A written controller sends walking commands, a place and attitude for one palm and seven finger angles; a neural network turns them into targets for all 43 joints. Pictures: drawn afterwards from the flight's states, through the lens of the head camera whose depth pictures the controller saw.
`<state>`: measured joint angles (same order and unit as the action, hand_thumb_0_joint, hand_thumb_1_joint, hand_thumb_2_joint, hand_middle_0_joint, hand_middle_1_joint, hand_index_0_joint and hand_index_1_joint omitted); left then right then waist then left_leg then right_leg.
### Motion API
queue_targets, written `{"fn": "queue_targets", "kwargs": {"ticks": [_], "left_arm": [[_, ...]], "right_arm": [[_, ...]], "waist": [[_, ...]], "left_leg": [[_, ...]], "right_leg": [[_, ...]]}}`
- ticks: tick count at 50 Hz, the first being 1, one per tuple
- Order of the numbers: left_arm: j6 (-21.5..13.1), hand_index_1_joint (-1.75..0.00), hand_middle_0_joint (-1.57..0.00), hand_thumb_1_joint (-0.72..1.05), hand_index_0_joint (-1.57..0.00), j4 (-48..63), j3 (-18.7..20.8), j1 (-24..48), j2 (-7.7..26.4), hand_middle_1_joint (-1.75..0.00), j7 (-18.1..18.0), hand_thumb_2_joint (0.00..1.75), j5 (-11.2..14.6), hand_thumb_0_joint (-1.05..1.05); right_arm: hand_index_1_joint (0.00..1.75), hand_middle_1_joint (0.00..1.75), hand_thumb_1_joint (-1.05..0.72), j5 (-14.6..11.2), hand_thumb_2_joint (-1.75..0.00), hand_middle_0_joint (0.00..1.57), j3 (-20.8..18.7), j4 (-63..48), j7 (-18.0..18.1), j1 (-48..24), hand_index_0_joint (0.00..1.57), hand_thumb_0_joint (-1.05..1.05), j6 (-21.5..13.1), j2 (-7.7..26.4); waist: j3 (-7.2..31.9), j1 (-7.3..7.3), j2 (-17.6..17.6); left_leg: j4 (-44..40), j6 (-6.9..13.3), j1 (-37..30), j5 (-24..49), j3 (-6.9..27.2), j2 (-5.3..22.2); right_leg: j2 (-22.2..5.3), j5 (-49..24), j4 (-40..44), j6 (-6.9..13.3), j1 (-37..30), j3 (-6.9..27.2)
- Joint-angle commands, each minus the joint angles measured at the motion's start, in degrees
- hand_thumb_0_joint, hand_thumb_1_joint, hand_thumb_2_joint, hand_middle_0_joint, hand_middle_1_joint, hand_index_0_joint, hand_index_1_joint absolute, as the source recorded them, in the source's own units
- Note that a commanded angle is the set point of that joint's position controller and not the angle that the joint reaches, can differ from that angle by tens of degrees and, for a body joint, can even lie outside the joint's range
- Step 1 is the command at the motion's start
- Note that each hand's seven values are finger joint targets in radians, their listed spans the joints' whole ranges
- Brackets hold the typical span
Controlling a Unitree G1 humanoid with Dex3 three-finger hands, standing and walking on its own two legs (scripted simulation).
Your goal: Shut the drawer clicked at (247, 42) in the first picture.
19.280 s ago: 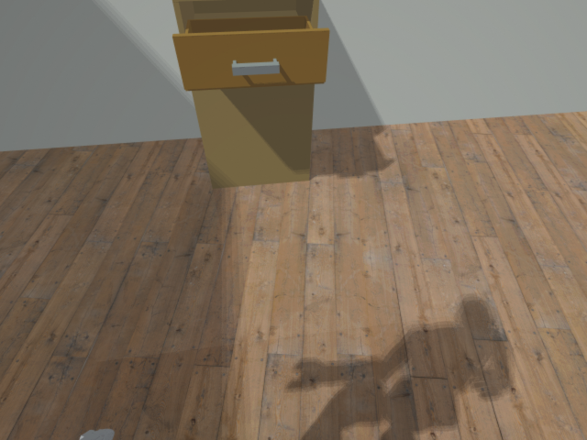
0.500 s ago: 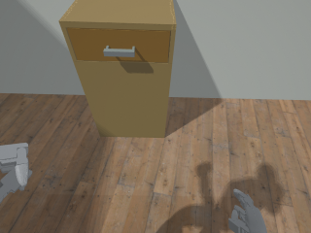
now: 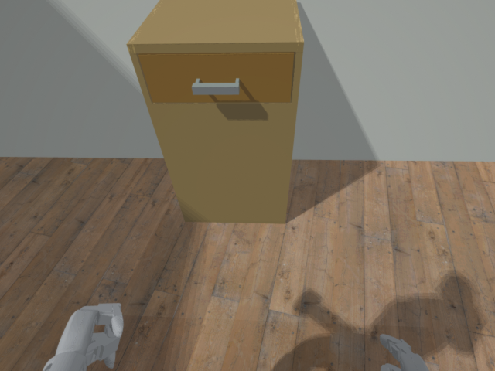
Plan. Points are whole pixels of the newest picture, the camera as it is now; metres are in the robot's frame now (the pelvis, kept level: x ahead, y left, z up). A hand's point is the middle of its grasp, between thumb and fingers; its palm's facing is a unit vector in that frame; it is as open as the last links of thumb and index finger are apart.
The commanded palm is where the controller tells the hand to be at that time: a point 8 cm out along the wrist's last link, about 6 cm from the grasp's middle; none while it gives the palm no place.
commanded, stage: let the arm hang, fingers relaxed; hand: left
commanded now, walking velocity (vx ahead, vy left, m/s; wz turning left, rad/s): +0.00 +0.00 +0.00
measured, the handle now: (216, 85) +0.88 +0.14 +0.01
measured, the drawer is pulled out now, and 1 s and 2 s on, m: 0.00 0.00 0.00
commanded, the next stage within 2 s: look to check the result in 0.94 s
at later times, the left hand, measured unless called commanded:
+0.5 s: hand out of the picture -0.05 +0.19 -0.16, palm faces +0.00 -0.97 -0.25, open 6.2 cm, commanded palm none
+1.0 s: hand out of the picture +0.02 +0.15 -0.16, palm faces +0.01 -0.98 -0.19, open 7.4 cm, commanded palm none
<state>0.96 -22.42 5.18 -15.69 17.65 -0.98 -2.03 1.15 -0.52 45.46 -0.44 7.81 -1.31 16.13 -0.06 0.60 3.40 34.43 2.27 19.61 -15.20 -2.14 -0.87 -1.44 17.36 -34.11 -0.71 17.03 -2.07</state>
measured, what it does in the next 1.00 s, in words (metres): stands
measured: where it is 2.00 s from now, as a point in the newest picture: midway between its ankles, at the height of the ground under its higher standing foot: outside the picture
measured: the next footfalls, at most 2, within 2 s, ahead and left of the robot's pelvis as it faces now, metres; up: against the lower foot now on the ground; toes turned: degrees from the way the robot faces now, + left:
none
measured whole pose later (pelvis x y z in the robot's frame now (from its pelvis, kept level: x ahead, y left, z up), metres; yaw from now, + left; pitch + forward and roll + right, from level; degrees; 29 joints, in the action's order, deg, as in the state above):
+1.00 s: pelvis +0.02 -0.02 +0.01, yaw -1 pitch -1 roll +0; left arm -0.3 -65.7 0.3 -15.5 7.1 -2.3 -0.5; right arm 1.0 -0.7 65.1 2.4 17.4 0.7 6.8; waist -2.8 0.9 1.2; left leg 24.5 0.4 11.2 -12.0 -2.3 0.7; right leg 0.5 13.8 -24.1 1.0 9.0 -1.8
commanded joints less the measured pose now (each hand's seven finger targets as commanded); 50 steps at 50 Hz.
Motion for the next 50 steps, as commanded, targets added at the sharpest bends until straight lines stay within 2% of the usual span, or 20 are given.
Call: {"fn": "queue_targets", "kwargs": {"ticks": [1,2,5,6,9,10,12,16,22,27,34,36,39,43,46,50], "left_arm": [[-0.25,-1.21,-1.04,0.9,-1.04,-11.34,-1.72,0.3,3.97,-1.21,0.19,0.9,0.35,0.0],[-0.12,-1.17,-1.0,0.9,-1.0,-15.14,-2.28,0.47,3.17,-1.17,0.11,0.9,0.57,0.0],[-0.35,-1.04,-0.88,0.9,-0.88,-24.06,-3.15,0.6,2.76,-1.04,0.1,0.9,0.94,0.0],[-0.47,-0.99,-0.84,0.9,-0.84,-26.17,-3.21,0.22,3.11,-0.99,0.05,0.9,0.9,0.0],[-0.75,-0.86,-0.72,0.9,-0.72,-31.88,-2.8,-1.79,0.79,-0.86,-0.08,0.9,1.02,0.0],[-0.86,-0.82,-0.68,0.9,-0.68,-33.37,-3.05,-2.19,0.9,-0.82,-0.06,0.9,1.16,0.0],[-1.09,-0.73,-0.6,0.9,-0.6,-35.6,-3.55,-2.01,0.86,-0.73,-0.13,0.9,1.25,0.0],[-1.16,-0.56,-0.44,0.9,-0.44,-39.17,-4.12,-3.15,0.18,-0.56,-0.38,0.9,1.38,0.0],[-1.15,-0.3,-0.2,0.9,-0.2,-42.26,-4.33,-4.53,-1.56,-0.3,-0.84,0.9,1.45,0.0],[-1.23,-0.3,-0.2,0.9,-0.2,-42.89,-4.36,-5.07,-3.18,-0.3,-1.23,0.9,1.44,0.0],[-1.48,-0.3,-0.2,0.9,-0.2,-42.62,-4.09,-4.51,-4.72,-0.3,-1.48,0.9,1.46,0.0],[-1.58,-0.3,-0.2,0.9,-0.2,-42.62,-4.06,-4.48,-4.75,-0.3,-1.58,0.9,1.5,0.0],[-1.49,-0.3,-0.2,0.9,-0.2,-42.62,-3.93,-4.13,-4.91,-0.3,-1.48,0.9,1.55,0.0],[-1.74,-0.3,-0.2,0.9,-0.2,-42.5,-3.9,-4.15,-4.97,-0.3,-1.5,0.9,1.61,0.0],[-1.97,-0.3,-0.2,0.9,-0.2,-42.44,-3.81,-4.25,-4.75,-0.3,-1.6,0.9,1.58,0.0],[-1.84,-0.3,-0.2,0.9,-0.2,-42.65,-3.9,-4.21,-5.05,-0.3,-1.6,0.9,1.68,0.0]], "right_arm": [[0.3,0.3,-0.9,0.42,-0.9,0.2,-1.87,-1.9,0.61,0.66,0.2,0.0,0.41,6.16],[0.3,0.3,-0.9,0.48,-0.9,0.2,-1.35,-0.31,0.7,0.92,0.2,0.0,0.78,5.01],[0.3,0.3,-0.9,0.29,-0.9,0.2,-0.91,3.58,1.05,2.38,0.2,0.0,1.52,3.48],[0.3,0.3,-0.9,0.16,-0.9,0.2,-0.96,4.47,1.2,3.39,0.2,0.0,1.62,3.58],[0.3,0.3,-0.9,0.28,-0.9,0.2,-1.25,7.56,1.73,5.74,0.2,0.0,1.75,1.89],[0.3,0.3,-0.9,0.14,-0.9,0.2,-1.31,8.43,1.81,6.51,0.2,0.0,1.78,1.68],[0.3,0.3,-0.9,-0.13,-0.9,0.2,-1.52,10.03,1.97,8.42,0.2,0.0,1.86,1.74],[0.3,0.3,-0.9,-0.41,-0.9,0.2,-1.57,12.83,2.21,11.06,0.2,0.0,1.92,1.2],[0.3,0.3,-0.9,-0.41,-0.9,0.2,-1.26,15.84,2.38,13.28,0.2,0.0,1.83,-1.04],[0.3,0.3,-0.9,-0.36,-0.9,0.2,-1.15,17.08,2.43,13.74,0.2,0.0,1.82,-2.84],[0.3,0.3,-0.9,-0.27,-0.9,0.2,-0.92,18.24,2.61,13.84,0.2,0.0,1.43,-4.64],[0.3,0.3,-0.9,-0.34,-0.9,0.2,-0.98,18.28,2.69,14.08,0.2,0.0,1.43,-4.65],[0.3,0.3,-0.9,-0.24,-0.9,0.2,-0.91,18.53,2.75,14.0,0.2,0.0,1.45,-5.04],[0.3,0.3,-0.9,-0.31,-0.9,0.2,-0.97,18.53,2.84,14.23,0.2,0.0,1.34,-5.07],[0.3,0.3,-0.9,-0.46,-0.9,0.2,-1.09,18.56,2.93,14.29,0.2,0.0,1.25,-4.7],[0.3,0.3,-0.9,-0.39,-0.9,0.2,-0.96,18.95,2.95,14.1,0.2,0.0,1.42,-4.96]], "waist": [[0.37,-0.81,-5.84],[0.49,-0.81,-2.4],[-0.65,-0.56,3.1],[-0.8,-0.61,2.91],[0.51,-0.68,7.03],[0.71,-0.71,6.48],[-0.05,-0.3,1.8],[-2.6,-0.21,-1.14],[-4.16,-0.15,-3.37],[-4.93,-0.12,-4.36],[-5.45,-0.22,-2.74],[-5.15,-0.3,-3.17],[-6.19,-0.16,-1.03],[-4.63,-0.13,-3.31],[-3.39,-0.01,-3.1],[-5.05,0.04,-2.45]], "left_leg": [[-9.66,1.45,-0.86,8.41,9.01,6.49],[-10.95,1.22,-1.25,6.6,8.68,6.4],[-13.63,0.49,-2.04,-0.92,8.12,5.76],[-13.99,0.52,-2.49,-1.37,8.6,6.01],[-15.51,0.72,-3.66,-4.38,8.53,6.34],[-15.63,0.72,-4.01,-4.18,8.48,6.42],[-15.17,0.76,-5.14,-2.44,8.37,6.73],[-15.69,0.9,-5.92,-1.52,8.24,6.95],[-16.19,0.88,-6.3,-0.84,7.3,6.79],[-15.52,0.71,-6.9,1.04,6.15,6.48],[-15.07,0.34,-7.22,4.95,5.29,6.29],[-14.53,0.22,-7.39,6.31,5.15,6.29],[-15.11,0.12,-6.98,4.98,5.02,6.33],[-14.09,0.06,-8.41,7.84,4.5,6.26],[-13.44,-0.05,-9.59,10.27,4.16,6.38],[-13.95,-0.23,-9.46,8.42,4.0,6.35]], "right_leg": [[-3.29,-4.46,6.77,3.34,-2.93,4.79],[-3.3,-3.61,7.75,3.24,-3.7,5.13],[-3.27,0.35,11.05,3.39,-3.77,5.67],[-3.07,0.31,11.71,3.38,-4.03,5.35],[-2.97,-0.6,13.26,3.75,-5.46,4.64],[-3.05,-1.27,13.58,3.76,-5.83,4.47],[-3.29,-1.91,14.45,3.81,-5.28,4.32],[-3.31,-1.4,15.05,3.78,-3.63,4.12],[-3.53,-0.71,15.2,3.58,-2.94,4.04],[-3.6,-1.23,15.22,3.47,-2.07,4.36],[-3.5,-4.62,14.72,3.32,-2.71,4.64],[-3.38,-5.36,14.72,3.29,-3.23,4.7],[-3.34,-4.65,15.03,3.28,-2.92,4.76],[-3.59,-7.36,15.2,3.37,-4.13,5.02],[-3.71,-10.27,15.01,3.37,-5.04,5.07],[-3.68,-8.22,15.82,3.38,-4.2,5.11]]}}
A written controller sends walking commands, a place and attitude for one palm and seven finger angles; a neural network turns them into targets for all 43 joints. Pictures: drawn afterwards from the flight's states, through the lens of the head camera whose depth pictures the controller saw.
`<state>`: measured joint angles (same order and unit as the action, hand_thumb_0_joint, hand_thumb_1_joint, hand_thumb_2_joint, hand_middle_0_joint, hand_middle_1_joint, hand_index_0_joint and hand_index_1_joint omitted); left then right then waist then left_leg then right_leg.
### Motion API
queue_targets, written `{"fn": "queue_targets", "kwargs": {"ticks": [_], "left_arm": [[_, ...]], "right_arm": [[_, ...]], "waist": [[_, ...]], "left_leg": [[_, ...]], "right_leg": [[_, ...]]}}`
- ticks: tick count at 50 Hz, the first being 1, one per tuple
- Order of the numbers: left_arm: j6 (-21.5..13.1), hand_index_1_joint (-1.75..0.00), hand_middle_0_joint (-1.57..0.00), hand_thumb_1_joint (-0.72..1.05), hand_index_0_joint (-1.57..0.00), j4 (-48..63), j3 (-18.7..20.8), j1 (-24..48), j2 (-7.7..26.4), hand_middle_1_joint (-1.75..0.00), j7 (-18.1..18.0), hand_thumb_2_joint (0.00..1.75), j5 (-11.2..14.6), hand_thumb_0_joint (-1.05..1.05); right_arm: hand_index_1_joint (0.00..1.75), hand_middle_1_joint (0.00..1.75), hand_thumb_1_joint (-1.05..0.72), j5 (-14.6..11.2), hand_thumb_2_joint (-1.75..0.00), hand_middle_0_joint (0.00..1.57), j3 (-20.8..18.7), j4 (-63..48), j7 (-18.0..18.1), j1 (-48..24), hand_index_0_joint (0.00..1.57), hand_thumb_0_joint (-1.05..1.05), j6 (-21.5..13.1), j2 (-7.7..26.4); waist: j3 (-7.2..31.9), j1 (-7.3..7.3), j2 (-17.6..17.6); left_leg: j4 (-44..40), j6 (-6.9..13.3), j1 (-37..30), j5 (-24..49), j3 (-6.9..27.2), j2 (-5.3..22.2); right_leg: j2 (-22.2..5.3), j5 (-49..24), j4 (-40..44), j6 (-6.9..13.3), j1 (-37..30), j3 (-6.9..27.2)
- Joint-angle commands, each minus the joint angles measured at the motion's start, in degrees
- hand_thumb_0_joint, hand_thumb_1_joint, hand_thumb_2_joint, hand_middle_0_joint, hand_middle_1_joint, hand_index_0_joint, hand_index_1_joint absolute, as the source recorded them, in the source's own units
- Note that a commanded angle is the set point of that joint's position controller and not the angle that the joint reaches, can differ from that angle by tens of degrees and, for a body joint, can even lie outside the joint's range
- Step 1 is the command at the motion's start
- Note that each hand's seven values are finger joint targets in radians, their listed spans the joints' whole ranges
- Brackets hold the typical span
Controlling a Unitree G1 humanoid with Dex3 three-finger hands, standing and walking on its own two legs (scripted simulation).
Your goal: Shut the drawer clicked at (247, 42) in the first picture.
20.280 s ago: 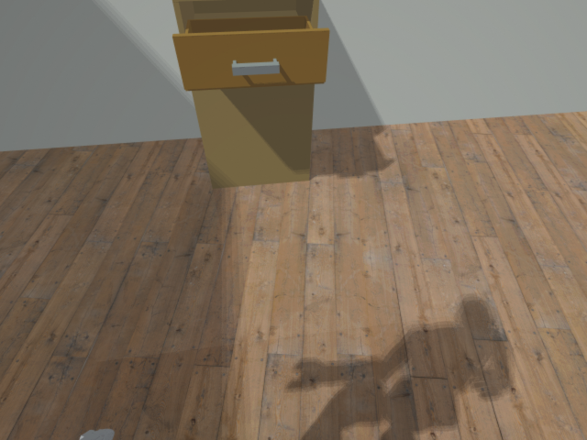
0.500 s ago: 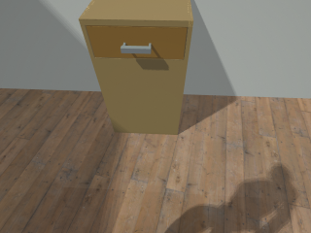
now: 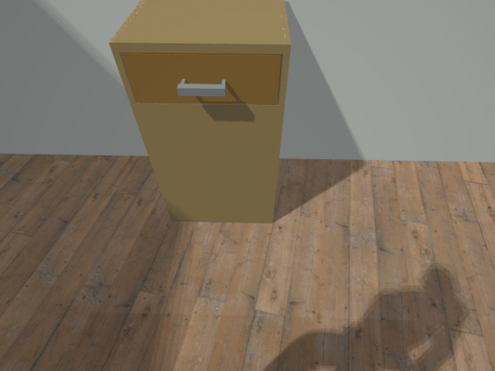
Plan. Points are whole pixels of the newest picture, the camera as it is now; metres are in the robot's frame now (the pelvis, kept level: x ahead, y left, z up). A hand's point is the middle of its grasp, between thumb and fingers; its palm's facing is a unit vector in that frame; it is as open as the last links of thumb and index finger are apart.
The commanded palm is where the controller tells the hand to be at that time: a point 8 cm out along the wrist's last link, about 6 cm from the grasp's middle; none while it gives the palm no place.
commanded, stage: look to check the result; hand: left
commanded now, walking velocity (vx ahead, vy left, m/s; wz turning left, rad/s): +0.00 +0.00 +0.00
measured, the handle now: (202, 86) +0.86 +0.17 +0.00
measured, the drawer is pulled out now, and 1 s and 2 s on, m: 0.00 0.00 0.00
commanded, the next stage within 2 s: stand and wait in 0.54 s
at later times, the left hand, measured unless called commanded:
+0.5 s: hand out of the picture +0.00 +0.15 -0.17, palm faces +0.03 -0.98 -0.19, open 7.4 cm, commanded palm none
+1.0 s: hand out of the picture +0.00 +0.15 -0.17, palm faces +0.03 -0.98 -0.19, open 7.4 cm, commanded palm none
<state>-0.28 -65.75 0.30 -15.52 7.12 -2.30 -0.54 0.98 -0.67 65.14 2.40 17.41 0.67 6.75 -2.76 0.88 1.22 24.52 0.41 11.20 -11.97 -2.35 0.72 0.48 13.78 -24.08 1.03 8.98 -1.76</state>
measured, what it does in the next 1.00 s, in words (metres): stands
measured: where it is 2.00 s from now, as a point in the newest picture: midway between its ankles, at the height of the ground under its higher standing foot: outside the picture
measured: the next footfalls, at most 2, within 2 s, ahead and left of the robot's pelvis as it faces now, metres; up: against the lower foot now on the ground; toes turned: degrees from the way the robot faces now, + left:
none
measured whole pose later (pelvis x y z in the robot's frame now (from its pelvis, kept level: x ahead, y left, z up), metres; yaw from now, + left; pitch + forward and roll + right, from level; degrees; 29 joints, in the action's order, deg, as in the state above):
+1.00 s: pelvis +0.01 -0.02 +0.00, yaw +0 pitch -1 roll +0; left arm -0.5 -66.1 0.6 -15.7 6.9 -2.3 -0.5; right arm 1.0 -0.7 65.5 2.8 16.3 0.7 7.3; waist -3.3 0.8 1.4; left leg 23.4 -1.3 9.4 -12.5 -1.8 2.2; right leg 2.0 14.3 -22.7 2.6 7.1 -2.3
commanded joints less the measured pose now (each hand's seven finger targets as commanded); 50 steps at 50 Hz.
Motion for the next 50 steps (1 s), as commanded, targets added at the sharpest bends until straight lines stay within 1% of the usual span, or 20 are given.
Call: {"fn": "queue_targets", "kwargs": {"ticks": [1,2,3,7,10,11,12,13,14,20,22,26,27,28,31,36,39,41,45,50], "left_arm": [[-0.64,-0.3,-0.2,0.9,-0.2,0.66,0.95,-4.65,5.45,-0.3,-0.33,0.9,0.14,0.0],[-0.6,-0.3,-0.2,0.9,-0.2,0.63,0.95,-4.32,5.42,-0.3,-0.3,0.9,0.17,0.0],[-0.6,-0.3,-0.2,0.9,-0.2,0.55,0.98,-4.42,5.33,-0.3,-0.29,0.9,0.21,0.0],[-0.63,-0.3,-0.2,0.9,-0.2,0.35,1.0,-4.57,5.11,-0.3,-0.31,0.9,0.19,0.0],[-0.67,-0.3,-0.2,0.9,-0.2,0.19,1.07,-4.47,5.05,-0.3,-0.27,0.9,0.2,0.0],[-0.75,-0.3,-0.2,0.9,-0.2,0.17,1.1,-5.01,5.11,-0.3,-0.32,0.9,0.14,0.0],[-0.78,-0.3,-0.2,0.9,-0.2,0.12,1.09,-4.9,5.06,-0.3,-0.34,0.9,0.16,0.0],[-0.83,-0.3,-0.2,0.9,-0.2,0.12,1.05,-4.93,4.96,-0.3,-0.35,0.9,0.19,0.0],[-0.78,-0.3,-0.2,0.9,-0.2,0.11,1.07,-4.65,5.01,-0.3,-0.33,0.9,0.2,0.0],[-0.71,-0.3,-0.2,0.9,-0.2,0.09,1.22,-4.59,5.01,-0.3,-0.28,0.9,0.18,0.0],[-0.77,-0.3,-0.2,0.9,-0.2,0.16,1.16,-4.76,5.12,-0.3,-0.33,0.9,0.17,0.0],[-0.92,-0.3,-0.2,0.9,-0.2,0.41,1.28,-4.65,5.26,-0.3,-0.37,0.9,0.15,0.0],[-0.86,-0.3,-0.2,0.9,-0.2,0.34,1.32,-4.34,5.34,-0.3,-0.33,0.9,0.2,0.0],[-0.83,-0.3,-0.2,0.9,-0.2,0.4,1.27,-4.22,5.32,-0.3,-0.32,0.9,0.22,0.0],[-0.79,-0.3,-0.2,0.9,-0.2,0.47,1.28,-4.46,5.45,-0.3,-0.33,0.9,0.19,0.0],[-0.94,-0.3,-0.2,0.9,-0.2,0.51,1.39,-4.43,5.65,-0.3,-0.31,0.9,0.19,0.0],[-0.93,-0.3,-0.2,0.9,-0.2,0.54,1.42,-4.22,5.65,-0.3,-0.29,0.9,0.25,0.0],[-0.97,-0.3,-0.2,0.9,-0.2,0.55,1.41,-4.33,5.83,-0.3,-0.31,0.9,0.21,0.0],[-0.94,-0.3,-0.2,0.9,-0.2,0.55,1.36,-4.31,5.8,-0.3,-0.28,0.9,0.26,0.0],[-0.94,-0.3,-0.2,0.9,-0.2,0.59,1.37,-4.12,5.86,-0.3,-0.25,0.9,0.31,0.0]], "right_arm": [[0.3,0.3,-0.9,-0.23,-0.9,0.2,-0.94,-0.79,0.1,4.41,0.2,0.0,-0.43,4.44],[0.3,0.3,-0.9,-0.21,-0.9,0.2,-0.79,-0.66,0.1,4.64,0.2,0.0,-0.42,4.25],[0.3,0.3,-0.9,-0.18,-0.9,0.2,-0.83,-0.64,0.1,4.57,0.2,0.0,-0.41,4.3],[0.3,0.3,-0.9,-0.2,-0.9,0.2,-0.87,-0.64,0.18,4.37,0.2,0.0,-0.51,4.49],[0.3,0.3,-0.9,-0.2,-0.9,0.2,-0.77,-0.53,0.29,4.57,0.2,0.0,-0.65,4.62],[0.3,0.3,-0.9,-0.3,-0.9,0.2,-0.92,-0.7,0.32,4.37,0.2,0.0,-0.69,4.7],[0.3,0.3,-0.9,-0.25,-0.9,0.2,-0.84,-0.6,0.33,4.34,0.2,0.0,-0.7,4.53],[0.3,0.3,-0.9,-0.27,-0.9,0.2,-0.84,-0.54,0.35,4.49,0.2,0.0,-0.73,4.58],[0.3,0.3,-0.9,-0.26,-0.9,0.2,-0.79,-0.56,0.36,4.36,0.2,0.0,-0.68,4.71],[0.3,0.3,-0.9,-0.22,-0.9,0.2,-0.75,-0.36,0.39,4.25,0.2,0.0,-0.7,4.5],[0.3,0.3,-0.9,-0.27,-0.9,0.2,-0.85,-0.55,0.33,4.19,0.2,0.0,-0.61,4.41],[0.3,0.3,-0.9,-0.26,-0.9,0.2,-0.92,-0.55,0.41,4.24,0.2,0.0,-0.74,4.84],[0.3,0.3,-0.9,-0.23,-0.9,0.2,-0.78,-0.27,0.4,3.98,0.2,0.0,-0.74,4.56],[0.3,0.3,-0.9,-0.22,-0.9,0.2,-0.69,-0.32,0.39,3.98,0.2,0.0,-0.67,4.57],[0.3,0.3,-0.9,-0.23,-0.9,0.2,-0.79,-0.41,0.34,3.86,0.2,0.0,-0.52,4.79],[0.3,0.3,-0.9,-0.24,-0.9,0.2,-0.84,-0.49,0.42,3.89,0.2,0.0,-0.66,5.0],[0.3,0.3,-0.9,-0.17,-0.9,0.2,-0.75,-0.31,0.43,3.77,0.2,0.0,-0.64,4.85],[0.3,0.3,-0.9,-0.27,-0.9,0.2,-0.84,-0.41,0.45,3.89,0.2,0.0,-0.58,5.01],[0.3,0.3,-0.9,-0.19,-0.9,0.2,-0.8,-0.24,0.43,3.58,0.2,0.0,-0.53,4.96],[0.3,0.3,-0.9,-0.18,-0.9,0.2,-0.76,-0.29,0.45,3.86,0.2,0.0,-0.57,5.05]], "waist": [[-2.69,-0.27,-0.41],[-3.25,-0.11,-0.29],[-2.8,-0.16,-0.98],[-2.43,-0.17,-0.44],[-2.34,-0.09,-0.37],[-1.41,-0.25,-0.25],[-1.68,-0.18,-1.12],[-1.19,-0.14,-0.95],[-2.18,-0.15,-0.38],[-2.65,-0.21,-0.14],[-2.48,-0.21,-1.55],[-1.31,-0.18,-1.12],[-1.84,-0.25,-0.58],[-2.81,-0.24,-0.82],[-3.23,-0.32,-1.08],[-1.7,-0.28,-0.86],[-2.13,-0.23,-0.62],[-1.93,-0.26,-1.7],[-2.58,-0.25,-0.66],[-2.23,-0.17,-0.81]], "left_leg": [[-3.76,1.56,-1.22,5.14,4.09,4.81],[-3.98,1.55,-0.76,4.69,4.22,4.76],[-4.15,1.55,-1.11,4.09,4.25,4.79],[-4.05,1.59,-1.69,4.79,4.21,4.97],[-4.26,1.58,-1.7,5.55,4.22,5.06],[-3.82,1.65,-2.38,6.72,4.16,5.15],[-3.88,1.58,-2.37,6.75,3.97,5.23],[-3.85,1.58,-2.54,6.96,3.91,5.23],[-4.0,1.47,-2.11,6.5,3.93,5.14],[-4.43,1.47,-1.84,5.76,4.02,5.2],[-4.07,1.46,-2.13,5.79,3.97,5.08],[-3.78,1.42,-2.89,7.78,3.86,5.21],[-3.91,1.34,-2.48,7.54,3.74,5.17],[-4.17,1.29,-1.97,6.94,3.82,5.13],[-4.12,1.26,-1.86,5.56,3.98,4.99],[-3.74,1.18,-2.83,7.15,3.7,5.11],[-3.92,1.15,-2.68,6.93,3.71,5.08],[-3.66,1.09,-2.68,7.2,3.62,5.05],[-3.84,0.92,-2.68,6.36,3.28,5.01],[-3.93,0.96,-2.61,6.38,3.43,5.1]], "right_leg": [[-5.42,-4.31,5.93,1.68,4.42,4.87],[-5.41,-3.71,6.13,1.7,4.35,4.87],[-5.35,-2.92,6.25,1.72,4.36,4.96],[-5.28,-3.72,6.1,1.75,4.18,4.95],[-5.16,-4.82,5.89,1.73,3.69,4.98],[-5.25,-6.12,5.74,1.71,3.3,5.07],[-5.38,-6.61,5.77,1.66,3.19,4.79],[-5.35,-7.11,5.71,1.67,2.8,4.94],[-5.3,-6.48,5.83,1.63,3.19,4.79],[-5.2,-5.38,6.08,1.68,3.16,4.79],[-5.37,-5.65,6.29,1.64,3.21,4.83],[-5.31,-8.15,5.76,1.73,2.38,4.92],[-5.5,-8.18,5.81,1.68,2.27,4.63],[-5.39,-7.5,6.04,1.69,2.58,4.68],[-5.24,-5.05,6.68,1.75,3.3,4.99],[-5.44,-7.83,6.32,1.8,2.33,4.88],[-5.51,-8.01,6.47,1.82,2.24,4.98],[-5.46,-8.75,6.41,1.71,2.04,4.89],[-5.52,-8.26,6.79,1.69,2.5,5.22],[-5.41,-7.82,6.83,1.8,2.12,5.27]]}}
